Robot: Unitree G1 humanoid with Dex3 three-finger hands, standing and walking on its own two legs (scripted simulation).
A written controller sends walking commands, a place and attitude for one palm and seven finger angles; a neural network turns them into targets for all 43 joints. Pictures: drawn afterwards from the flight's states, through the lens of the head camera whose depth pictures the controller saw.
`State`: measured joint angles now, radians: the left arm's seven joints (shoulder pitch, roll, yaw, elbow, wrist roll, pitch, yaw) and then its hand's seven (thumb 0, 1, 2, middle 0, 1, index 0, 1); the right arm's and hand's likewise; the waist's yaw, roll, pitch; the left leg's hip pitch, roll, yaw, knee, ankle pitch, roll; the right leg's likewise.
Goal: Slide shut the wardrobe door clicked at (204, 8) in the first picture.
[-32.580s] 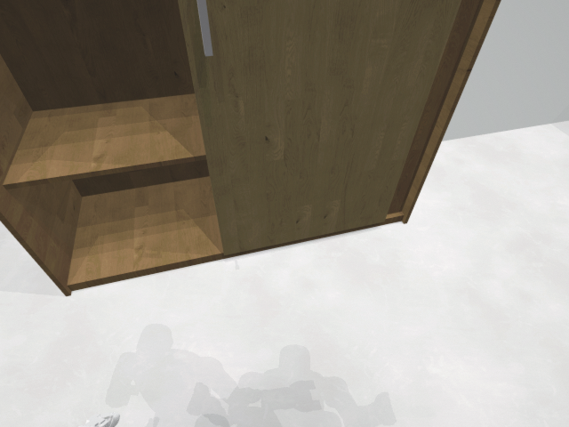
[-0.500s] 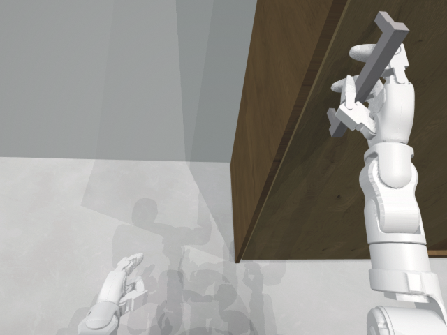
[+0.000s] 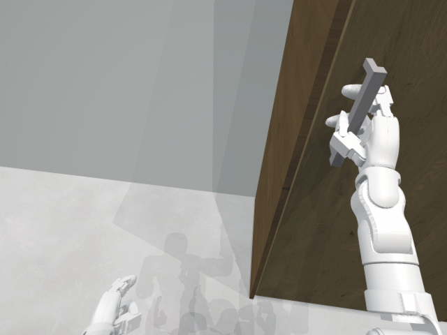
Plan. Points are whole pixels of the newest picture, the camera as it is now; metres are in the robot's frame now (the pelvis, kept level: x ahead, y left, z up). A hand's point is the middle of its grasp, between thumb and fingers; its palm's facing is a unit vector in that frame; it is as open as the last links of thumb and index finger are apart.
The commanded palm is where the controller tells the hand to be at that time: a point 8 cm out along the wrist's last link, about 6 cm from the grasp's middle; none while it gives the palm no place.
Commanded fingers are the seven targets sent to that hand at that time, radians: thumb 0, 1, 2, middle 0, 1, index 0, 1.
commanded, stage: stop walking and hold the door there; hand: right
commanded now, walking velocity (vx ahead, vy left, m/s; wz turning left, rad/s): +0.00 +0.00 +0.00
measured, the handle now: (351, 116) +0.42 -0.18 +0.22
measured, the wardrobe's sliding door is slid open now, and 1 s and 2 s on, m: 0.00 0.00 0.00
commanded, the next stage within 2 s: loosen the grip on the handle in 0.68 s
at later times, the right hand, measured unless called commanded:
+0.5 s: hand (339, 137) +0.37 -0.15 +0.21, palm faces +0.08 +0.99 -0.07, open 6.2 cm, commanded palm +0.35 -0.17 +0.21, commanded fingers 0.00 -0.90 -0.90 0.45 1.40 0.45 1.40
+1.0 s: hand (349, 134) +0.37 -0.16 +0.22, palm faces +0.15 +0.99 -0.03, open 8.7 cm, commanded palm +0.34 -0.19 +0.21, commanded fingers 0.00 0.55 -0.20 0.42 1.37 0.42 1.37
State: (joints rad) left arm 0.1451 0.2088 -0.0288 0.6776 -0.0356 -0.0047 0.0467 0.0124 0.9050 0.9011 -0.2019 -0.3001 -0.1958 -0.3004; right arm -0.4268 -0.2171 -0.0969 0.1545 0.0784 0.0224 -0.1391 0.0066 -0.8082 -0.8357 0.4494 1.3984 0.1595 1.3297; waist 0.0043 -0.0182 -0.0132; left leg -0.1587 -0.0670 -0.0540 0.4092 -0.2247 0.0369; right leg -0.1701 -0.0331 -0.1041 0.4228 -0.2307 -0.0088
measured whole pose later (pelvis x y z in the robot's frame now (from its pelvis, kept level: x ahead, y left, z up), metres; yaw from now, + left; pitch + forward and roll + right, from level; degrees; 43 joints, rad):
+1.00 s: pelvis -0.03 +0.00 -0.01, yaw -4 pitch -1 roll -1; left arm 0.21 0.21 -0.03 0.69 -0.04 -0.13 0.02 0.01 0.90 0.90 -0.21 -0.30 -0.20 -0.30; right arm -0.69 -0.21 -0.13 0.51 0.12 -0.01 -0.05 0.00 -0.32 -0.62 0.50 1.39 0.27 1.32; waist 0.01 0.00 -0.03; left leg -0.26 -0.02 0.00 0.53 -0.25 0.03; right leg -0.27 0.02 -0.05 0.49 -0.20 -0.02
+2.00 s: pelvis -0.01 -0.03 -0.01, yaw -3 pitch +0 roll +1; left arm 0.26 0.20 -0.06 0.67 -0.04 -0.11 0.05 0.01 0.90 0.90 -0.21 -0.30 -0.20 -0.30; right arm -0.44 -0.30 -0.17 0.23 0.15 -0.07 0.07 -0.02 0.56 -0.20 0.31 1.16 0.25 1.15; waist -0.02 0.00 -0.04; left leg -0.24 -0.02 -0.03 0.53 -0.29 -0.01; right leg -0.28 0.05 -0.02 0.56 -0.28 -0.06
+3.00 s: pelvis +0.00 -0.01 -0.01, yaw -5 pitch -2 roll +1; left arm 0.20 0.26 -0.07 0.63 -0.08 -0.16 0.09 0.01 0.90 0.90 -0.20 -0.30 -0.20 -0.30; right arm -0.03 -0.36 -0.29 -0.18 0.32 0.24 0.29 -0.02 0.56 -0.20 0.26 1.15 0.25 1.15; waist -0.08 -0.05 -0.07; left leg -0.20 -0.05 0.02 0.54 -0.31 0.03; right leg -0.26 0.02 0.03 0.59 -0.31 -0.03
